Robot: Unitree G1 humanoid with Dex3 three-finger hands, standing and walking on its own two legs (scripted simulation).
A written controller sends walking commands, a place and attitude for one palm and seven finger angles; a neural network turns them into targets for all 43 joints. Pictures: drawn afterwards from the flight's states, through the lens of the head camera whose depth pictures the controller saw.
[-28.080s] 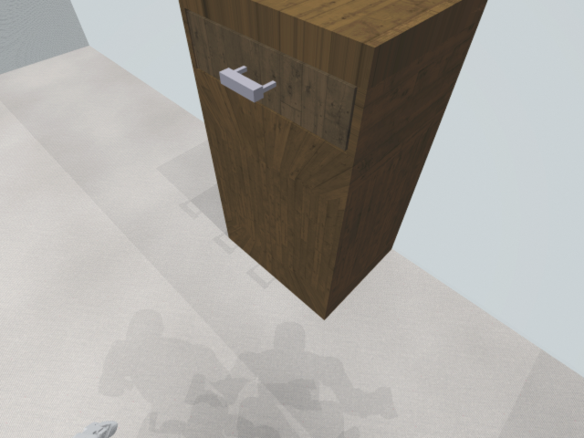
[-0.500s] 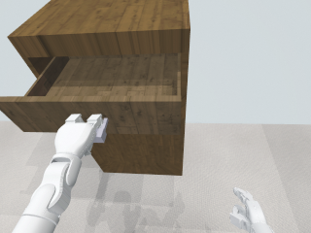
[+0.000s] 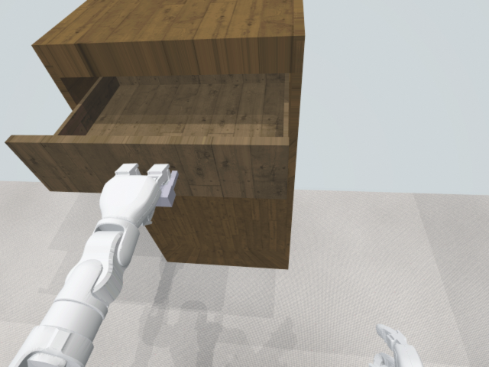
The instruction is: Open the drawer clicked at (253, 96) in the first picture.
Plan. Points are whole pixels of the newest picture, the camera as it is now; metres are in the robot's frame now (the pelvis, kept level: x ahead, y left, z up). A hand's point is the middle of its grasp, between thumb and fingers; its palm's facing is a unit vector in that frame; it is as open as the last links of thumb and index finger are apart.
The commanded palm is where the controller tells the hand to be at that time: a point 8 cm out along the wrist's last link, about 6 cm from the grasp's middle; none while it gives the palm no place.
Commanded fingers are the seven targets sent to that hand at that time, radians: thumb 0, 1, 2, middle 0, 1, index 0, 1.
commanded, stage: pull the drawer open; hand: left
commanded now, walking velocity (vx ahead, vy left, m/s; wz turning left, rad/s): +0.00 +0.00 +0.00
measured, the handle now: (145, 185) +0.38 +0.23 +0.09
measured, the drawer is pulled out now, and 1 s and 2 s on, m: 0.21 0.29 0.29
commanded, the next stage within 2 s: open the thumb to release the handle in 1.04 s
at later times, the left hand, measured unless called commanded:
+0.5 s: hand (136, 232) +0.30 +0.22 +0.06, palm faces +0.02 -0.04 -1.00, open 5.8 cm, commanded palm +0.25 +0.22 +0.12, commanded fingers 0.00 0.90 0.90 -0.40 -1.35 -0.40 -1.35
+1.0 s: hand (128, 255) +0.26 +0.22 +0.06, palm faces +0.03 -0.06 -1.00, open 5.9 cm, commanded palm +0.24 +0.22 +0.12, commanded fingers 0.00 0.90 0.90 -0.40 -1.35 -0.40 -1.35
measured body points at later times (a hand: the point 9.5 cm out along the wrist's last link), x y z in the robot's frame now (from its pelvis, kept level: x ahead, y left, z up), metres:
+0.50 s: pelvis +0.01 +0.01 +0.00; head +0.03 -0.04 +0.45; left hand +0.29 +0.22 +0.12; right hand +0.17 -0.24 -0.12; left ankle -0.03 +0.14 -0.73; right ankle +0.02 -0.13 -0.73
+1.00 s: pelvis +0.02 +0.00 +0.00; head +0.04 -0.05 +0.45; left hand +0.25 +0.22 +0.12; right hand +0.27 -0.18 -0.10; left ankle -0.03 +0.14 -0.73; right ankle +0.02 -0.13 -0.73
